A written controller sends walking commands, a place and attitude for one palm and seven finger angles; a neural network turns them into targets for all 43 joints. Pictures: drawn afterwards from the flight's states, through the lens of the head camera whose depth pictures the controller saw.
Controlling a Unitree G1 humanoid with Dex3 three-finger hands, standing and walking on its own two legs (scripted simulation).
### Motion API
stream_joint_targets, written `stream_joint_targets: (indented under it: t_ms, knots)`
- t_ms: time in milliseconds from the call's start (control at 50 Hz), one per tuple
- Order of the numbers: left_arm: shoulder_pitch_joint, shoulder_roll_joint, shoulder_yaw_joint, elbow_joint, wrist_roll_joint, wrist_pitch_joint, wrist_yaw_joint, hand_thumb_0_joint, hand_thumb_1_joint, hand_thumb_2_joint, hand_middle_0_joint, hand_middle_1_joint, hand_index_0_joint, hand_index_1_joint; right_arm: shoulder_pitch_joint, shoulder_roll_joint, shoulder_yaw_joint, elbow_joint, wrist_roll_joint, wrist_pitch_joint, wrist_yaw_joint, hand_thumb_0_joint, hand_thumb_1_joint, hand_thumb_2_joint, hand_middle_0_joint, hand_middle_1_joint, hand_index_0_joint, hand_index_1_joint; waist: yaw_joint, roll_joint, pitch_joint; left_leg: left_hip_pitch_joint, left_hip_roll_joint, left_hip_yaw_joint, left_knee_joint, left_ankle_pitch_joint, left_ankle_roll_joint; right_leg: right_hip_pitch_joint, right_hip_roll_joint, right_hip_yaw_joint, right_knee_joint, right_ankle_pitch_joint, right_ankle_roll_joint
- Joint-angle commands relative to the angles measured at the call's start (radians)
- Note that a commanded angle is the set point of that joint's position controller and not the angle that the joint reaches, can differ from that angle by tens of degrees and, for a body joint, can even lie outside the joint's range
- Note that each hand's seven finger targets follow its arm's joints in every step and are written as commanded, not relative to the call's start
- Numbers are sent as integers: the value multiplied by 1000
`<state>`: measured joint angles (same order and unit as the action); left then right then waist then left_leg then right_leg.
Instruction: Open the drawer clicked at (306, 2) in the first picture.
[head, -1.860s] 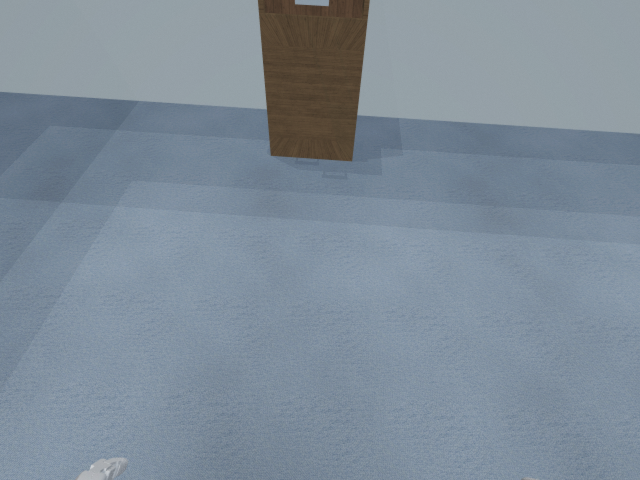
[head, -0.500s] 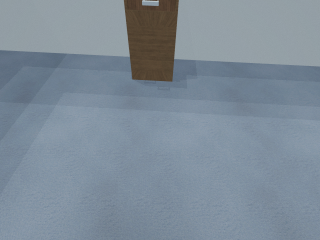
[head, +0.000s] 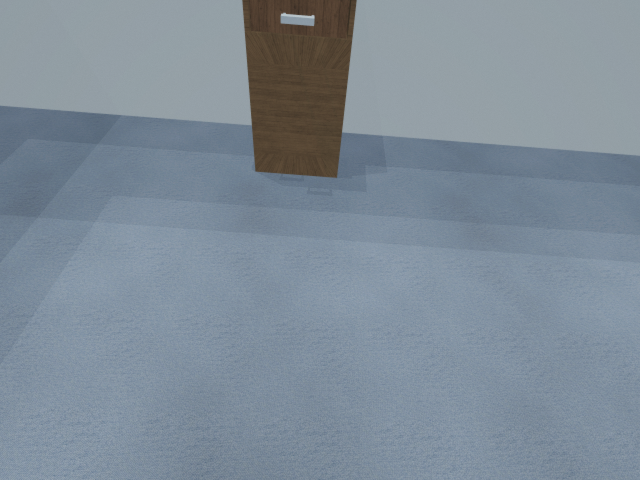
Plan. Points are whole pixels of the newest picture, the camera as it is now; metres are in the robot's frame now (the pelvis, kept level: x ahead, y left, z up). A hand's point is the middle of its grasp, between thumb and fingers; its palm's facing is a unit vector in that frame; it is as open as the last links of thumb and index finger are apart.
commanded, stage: walk to a spot facing it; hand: left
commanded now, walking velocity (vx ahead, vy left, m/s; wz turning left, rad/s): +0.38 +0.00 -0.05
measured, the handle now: (298, 17) +1.66 +0.20 +0.00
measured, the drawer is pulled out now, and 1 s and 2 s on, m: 0.00 0.00 0.00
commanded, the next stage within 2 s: take the last steps up to it in 1.70 s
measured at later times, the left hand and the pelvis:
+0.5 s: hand (245, 412) +0.26 +0.13 -0.16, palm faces +0.00 -0.98 -0.20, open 7.3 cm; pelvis +0.18 -0.05 +0.00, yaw +0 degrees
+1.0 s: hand (220, 353) +0.36 +0.20 -0.17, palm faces +0.08 -0.99 -0.13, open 7.3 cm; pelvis +0.38 +0.02 +0.01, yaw +0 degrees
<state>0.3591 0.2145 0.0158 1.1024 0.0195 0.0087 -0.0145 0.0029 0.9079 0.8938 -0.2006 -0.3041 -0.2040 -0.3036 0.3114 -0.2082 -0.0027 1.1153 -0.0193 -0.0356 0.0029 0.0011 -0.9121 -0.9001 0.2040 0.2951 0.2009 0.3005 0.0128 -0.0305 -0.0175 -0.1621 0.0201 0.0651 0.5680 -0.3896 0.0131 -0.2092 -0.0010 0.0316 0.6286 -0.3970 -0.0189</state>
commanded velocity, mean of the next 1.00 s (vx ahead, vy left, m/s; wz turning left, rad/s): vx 0.38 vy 0.00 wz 0.00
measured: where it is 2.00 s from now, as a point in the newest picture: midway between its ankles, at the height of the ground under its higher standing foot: (327, 323)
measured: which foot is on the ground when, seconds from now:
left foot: down 0.00-0.34, up 0.36-0.76, down 0.78-1.00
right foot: up 0.00-0.30, down 0.32-0.78, up 0.80-1.00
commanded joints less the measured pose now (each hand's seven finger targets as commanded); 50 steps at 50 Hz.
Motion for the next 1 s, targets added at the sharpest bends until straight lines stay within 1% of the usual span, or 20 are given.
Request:
stream_joint_targets:
  t_ms: [0, 20, 100, 200, 260, 280, 300, 320, 340, 380, 440, 500, 660, 720, 740, 760, 780, 840, 900, 980]
  knots:
    - [-230, 83, 33, -157, 6, -57, 8, 0, 900, 900, -200, -300, -200, -300, 285, -146, -42, 35, -3, -35, -34, 0, -900, -900, 200, 300, 200, 300, -117, 148, 211, 272, 386, -452, -331, 411, 226, -601, -64, -21, 452, -97, -14]
    - [-222, 78, 33, -148, 4, -60, 1, 0, 900, 900, -200, -300, -200, -300, 263, -122, -41, 28, -2, -43, -36, 0, -900, -900, 200, 300, 200, 300, -98, 101, 188, 271, 371, -393, -320, 491, 220, -590, -88, -24, 459, -69, -9]
    - [-215, 11, 29, -142, 2, -41, -17, 0, 900, 900, -200, -300, -200, -300, 234, -82, -39, 37, -1, -60, -42, 0, -900, -900, 200, 300, 200, 300, -54, 167, 168, 192, 260, -173, -369, 456, 159, -487, -105, -93, 343, 77, 10]
    - [-260, -13, 33, -154, -2, -40, -20, 0, 900, 900, -200, -300, -200, -300, 239, -80, -46, 66, -7, -55, -41, 0, -900, -900, 200, 300, 200, 300, -41, 163, 173, 100, 242, -75, -360, 514, 134, -253, -60, -167, 68, 170, -17]
    - [-70, 26, 53, -100, 4, -49, -12, 0, 900, 900, -200, -300, -200, -300, 205, -99, -52, 70, 1, -49, -39, 0, -900, -900, 200, 300, 200, 300, 58, 116, 81, 49, 211, -10, -112, 711, 100, 34, -5, -201, -23, 211, -46]
    - [78, 75, 68, -57, 10, -61, -5, 0, 900, 900, -200, -300, -200, -300, 202, -85, -52, 65, 5, -48, -33, 0, -900, -900, 200, 300, 200, 300, 120, 63, 4, -49, 166, 13, 101, 642, 66, 247, -22, -164, -69, 217, -61]
    - [220, 180, 96, -23, 17, -76, 11, 0, 900, 900, -200, -300, -200, -300, 227, -30, -43, 43, 17, -50, -19, 0, -900, -900, 200, 300, 200, 300, 162, -143, -119, -256, 77, 59, 441, 283, 32, 439, -275, 146, -174, 57, -137]
    - [238, 253, 105, -18, -2, -74, 21, 0, 900, 900, -200, -300, -200, -300, 224, 9, -41, -3, 21, -44, -20, 0, -900, -900, 200, 300, 200, 300, 121, -214, -160, -418, -4, -9, 761, -156, 24, 438, -504, 555, -359, -25, -224]
    - [140, 236, 102, -39, -12, -66, 21, 0, 900, 900, -200, -300, -200, -300, 142, -2, -52, -8, 20, -37, -15, 0, -900, -900, 200, 300, 200, 300, 112, -135, -85, -451, 63, -76, 840, -103, 40, 289, -482, 519, -425, -244, -220]
    - [-33, 114, 63, -79, -3, -68, 27, 0, 900, 900, -200, -300, -200, -300, 78, 14, -57, -24, -2, -21, -7, 0, -900, -900, 200, 300, 200, 300, 28, -49, 96, -449, 134, -79, 795, 46, 30, -12, -396, 300, -443, -197, -159]
    - [-72, 56, 47, -80, 6, -82, 31, 0, 900, 900, -200, -300, -200, -300, 171, 45, -57, 4, -13, 10, -1, 0, -900, -900, 200, 300, 200, 300, -48, -52, 60, -366, 147, -47, 672, 120, -5, -104, -307, 68, -454, -3, -120]
    - [-62, 49, 50, -71, 8, -88, 30, 0, 900, 900, -200, -300, -200, -300, 98, 42, -61, -42, -12, 22, 7, 0, -900, -900, 200, 300, 200, 300, -54, -65, 109, -373, 154, -16, 522, 163, -32, -148, -284, 7, -497, 23, -130]
    - [45, 97, 52, -34, 11, -92, 24, 0, 900, 900, -200, -300, -200, -300, -160, 14, -57, -161, -2, -11, 36, 0, -900, -900, 200, 300, 200, 300, 12, -53, 134, -311, 111, 42, 123, 167, -14, 34, -299, -16, -438, 159, -131]
    - [45, 97, 56, -25, 7, -84, 23, 0, 900, 900, -200, -300, -200, -300, -67, -26, -65, -134, -5, -24, 26, 0, -900, -900, 200, 300, 200, 300, -47, 19, 95, -49, 56, 93, -18, 170, 0, -17, -252, -82, -256, 280, -94]
    - [45, 73, 51, -34, 3, -82, 19, 0, 900, 900, -200, -300, -200, -300, 66, -78, -78, -94, -11, -30, 15, 0, -900, -900, 200, 300, 200, 300, -106, 111, 28, 164, 95, 25, -84, 133, 29, -111, -185, -145, -30, 333, -58]
    - [61, 16, 44, -60, -6, -80, 10, 0, 900, 900, -200, -300, -200, -300, 210, -204, -107, -64, -23, -36, 2, 0, -900, -900, 200, 300, 200, 300, -145, 358, -59, 339, 351, -347, -222, 59, 122, -324, -53, -235, 318, 50, 4]
    - [8, 35, 43, -97, 3, -84, 11, 0, 900, 900, -200, -300, -200, -300, 251, -230, -108, -49, -12, -24, -4, 0, -900, -900, 200, 300, 200, 300, -153, 369, -74, 340, 450, -511, -330, 12, 176, -435, -23, -137, 529, -183, -2]
    - [-52, 21, 51, -69, 10, -67, -2, 0, 900, 900, -200, -300, -200, -300, 40, -99, -72, -98, -2, -36, -17, 0, -900, -900, 200, 300, 200, 300, -62, 98, 81, 50, 377, -332, -398, -32, 132, -456, -141, -40, 634, 55, 9]
    - [32, -20, 46, -33, 16, -37, -4, 0, 900, 900, -200, -300, -200, -300, 4, -54, -62, -87, 5, -53, -21, 0, -900, -900, 200, 300, 200, 300, -7, 124, 58, -12, 287, -120, -408, 130, 106, -373, -148, -59, 557, 155, 34]
    - [-15, -26, 53, -54, 18, -23, -6, 0, 900, 900, -200, -300, -200, -300, 64, -40, -64, -62, 8, -63, -26, 0, -900, -900, 200, 300, 200, 300, -5, 100, 86, 51, 268, -57, -433, 260, 113, -457, -153, -59, 493, 253, 57]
